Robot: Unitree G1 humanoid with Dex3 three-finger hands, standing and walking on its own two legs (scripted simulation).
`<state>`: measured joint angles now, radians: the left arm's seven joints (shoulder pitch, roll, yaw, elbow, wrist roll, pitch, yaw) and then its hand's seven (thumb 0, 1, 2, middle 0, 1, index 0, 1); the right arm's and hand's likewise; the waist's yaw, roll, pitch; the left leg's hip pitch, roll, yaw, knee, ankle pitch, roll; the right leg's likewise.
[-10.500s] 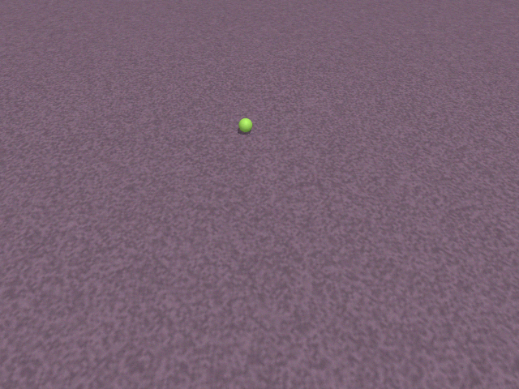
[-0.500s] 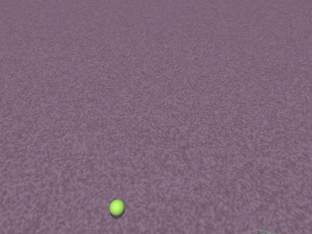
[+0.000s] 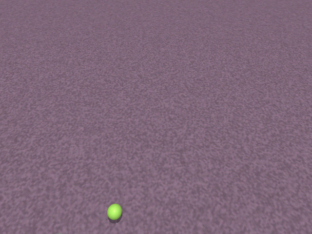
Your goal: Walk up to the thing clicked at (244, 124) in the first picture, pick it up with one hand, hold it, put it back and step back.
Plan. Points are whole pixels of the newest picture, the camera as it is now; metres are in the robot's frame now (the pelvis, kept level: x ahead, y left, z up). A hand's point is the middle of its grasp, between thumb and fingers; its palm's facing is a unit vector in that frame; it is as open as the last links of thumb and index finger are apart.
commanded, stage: stand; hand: left
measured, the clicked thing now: (114, 211) +0.36 +0.23 -0.74
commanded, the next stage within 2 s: none
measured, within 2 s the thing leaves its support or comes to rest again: neither
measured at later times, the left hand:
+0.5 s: hand out of the picture +0.07 +0.26 -0.16, palm faces -0.02 -0.94 -0.33, open 7.3 cm
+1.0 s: hand out of the picture +0.07 +0.26 -0.16, palm faces -0.02 -0.94 -0.34, open 7.3 cm
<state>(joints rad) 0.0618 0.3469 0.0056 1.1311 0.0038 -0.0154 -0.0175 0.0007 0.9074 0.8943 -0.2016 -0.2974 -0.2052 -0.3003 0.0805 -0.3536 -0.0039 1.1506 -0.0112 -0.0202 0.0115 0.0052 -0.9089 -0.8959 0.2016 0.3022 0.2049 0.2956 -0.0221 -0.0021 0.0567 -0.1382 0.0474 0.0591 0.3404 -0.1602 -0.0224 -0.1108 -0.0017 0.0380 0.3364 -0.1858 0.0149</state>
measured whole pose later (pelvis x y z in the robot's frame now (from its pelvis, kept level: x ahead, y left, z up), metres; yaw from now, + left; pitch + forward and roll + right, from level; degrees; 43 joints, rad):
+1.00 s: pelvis +0.00 +0.01 +0.00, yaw +1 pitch -2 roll +0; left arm 0.12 0.35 -0.01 1.12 0.01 -0.01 -0.01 0.00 0.91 0.89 -0.20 -0.30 -0.20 -0.30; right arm 0.09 -0.35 -0.01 1.16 -0.01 -0.01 0.02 0.00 -0.91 -0.90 0.20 0.30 0.21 0.30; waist -0.01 0.00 0.05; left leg -0.13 0.02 0.05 0.31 -0.15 -0.01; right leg -0.10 -0.03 0.03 0.32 -0.19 0.03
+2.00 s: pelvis +0.01 +0.01 +0.00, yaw +1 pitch -2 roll +0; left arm 0.13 0.36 -0.01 1.12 0.01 -0.01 -0.01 0.00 0.91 0.89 -0.20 -0.30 -0.20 -0.30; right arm 0.10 -0.34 -0.01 1.14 -0.01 -0.01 0.01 0.00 -0.91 -0.90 0.20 0.30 0.21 0.30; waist 0.00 -0.01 0.05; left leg -0.12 0.02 0.04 0.32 -0.16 -0.01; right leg -0.08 -0.03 0.02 0.31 -0.19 0.03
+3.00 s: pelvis +0.02 +0.01 +0.00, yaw +2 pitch -2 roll +0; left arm 0.13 0.36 -0.01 1.10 0.01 -0.01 -0.01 0.00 0.91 0.89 -0.20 -0.30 -0.20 -0.30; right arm 0.11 -0.35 -0.01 1.13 -0.01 -0.01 0.01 0.00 -0.91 -0.90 0.20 0.30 0.21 0.30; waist -0.01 -0.01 0.05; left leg -0.11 0.02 0.04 0.32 -0.17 -0.01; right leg -0.07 -0.03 0.01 0.30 -0.20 0.03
